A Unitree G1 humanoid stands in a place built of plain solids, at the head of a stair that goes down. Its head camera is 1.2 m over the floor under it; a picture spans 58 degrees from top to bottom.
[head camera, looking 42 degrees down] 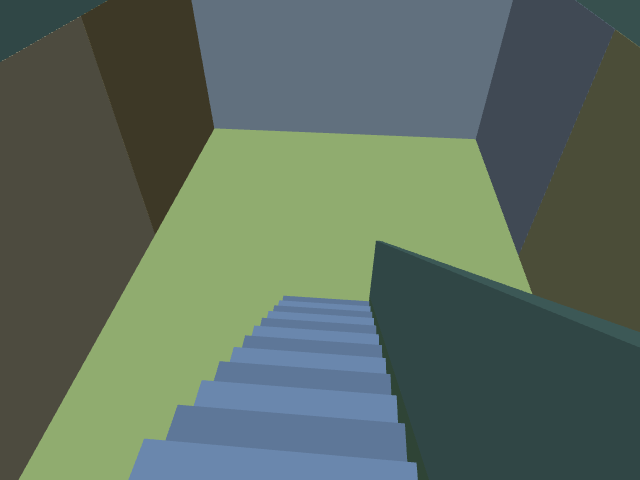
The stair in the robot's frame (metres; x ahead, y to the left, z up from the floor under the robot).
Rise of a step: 0.20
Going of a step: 0.24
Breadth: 0.99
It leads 5 degrees to the right of straight ahead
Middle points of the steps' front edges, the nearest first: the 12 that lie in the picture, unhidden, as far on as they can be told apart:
0.65 0.15 -0.40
0.89 0.13 -0.60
1.12 0.11 -0.81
1.36 0.09 -1.01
1.60 0.07 -1.21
1.83 0.05 -1.41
2.07 0.03 -1.62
2.30 0.01 -1.82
2.54 -0.01 -2.02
2.77 -0.03 -2.22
3.01 -0.05 -2.42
3.25 -0.07 -2.63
